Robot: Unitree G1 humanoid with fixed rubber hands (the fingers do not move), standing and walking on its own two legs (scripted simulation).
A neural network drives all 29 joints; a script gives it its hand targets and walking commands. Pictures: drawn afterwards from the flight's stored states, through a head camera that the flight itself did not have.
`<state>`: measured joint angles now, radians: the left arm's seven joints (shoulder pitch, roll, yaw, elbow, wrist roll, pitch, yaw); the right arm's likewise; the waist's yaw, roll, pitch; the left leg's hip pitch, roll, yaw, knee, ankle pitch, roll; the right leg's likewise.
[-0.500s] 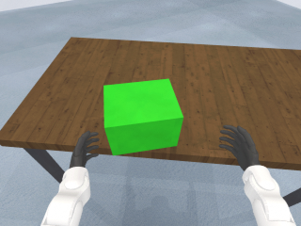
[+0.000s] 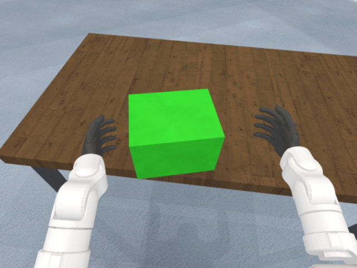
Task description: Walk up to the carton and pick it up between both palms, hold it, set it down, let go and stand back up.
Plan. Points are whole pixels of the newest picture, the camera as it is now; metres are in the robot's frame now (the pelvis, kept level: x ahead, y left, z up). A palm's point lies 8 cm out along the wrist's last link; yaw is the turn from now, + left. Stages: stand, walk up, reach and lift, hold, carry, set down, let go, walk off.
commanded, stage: reach and lift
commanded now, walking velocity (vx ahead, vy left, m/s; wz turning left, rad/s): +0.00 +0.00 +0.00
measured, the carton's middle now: (173, 133) +0.45 +0.06 +0.00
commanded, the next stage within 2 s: none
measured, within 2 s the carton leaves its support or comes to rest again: neither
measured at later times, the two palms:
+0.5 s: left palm (97, 128) +0.35 +0.22 +0.11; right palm (266, 111) +0.44 -0.15 +0.12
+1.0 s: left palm (97, 130) +0.38 +0.24 +0.07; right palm (256, 116) +0.47 -0.15 +0.07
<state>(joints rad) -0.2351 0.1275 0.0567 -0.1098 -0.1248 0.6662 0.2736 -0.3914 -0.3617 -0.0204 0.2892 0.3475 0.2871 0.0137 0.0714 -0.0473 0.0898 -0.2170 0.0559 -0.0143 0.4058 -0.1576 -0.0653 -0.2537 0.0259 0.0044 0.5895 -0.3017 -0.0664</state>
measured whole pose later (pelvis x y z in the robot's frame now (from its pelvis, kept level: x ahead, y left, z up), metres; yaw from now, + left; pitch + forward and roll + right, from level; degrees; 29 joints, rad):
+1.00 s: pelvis +0.00 +0.02 +0.00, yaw +0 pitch +14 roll +1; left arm -0.60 0.13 0.08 0.43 -0.12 0.34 0.25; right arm -0.84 -0.39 0.00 0.89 0.36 0.09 0.03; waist 0.13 -0.01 -0.05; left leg -0.56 0.06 -0.01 0.45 -0.13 -0.07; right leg -0.57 0.03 0.01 0.57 -0.25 -0.05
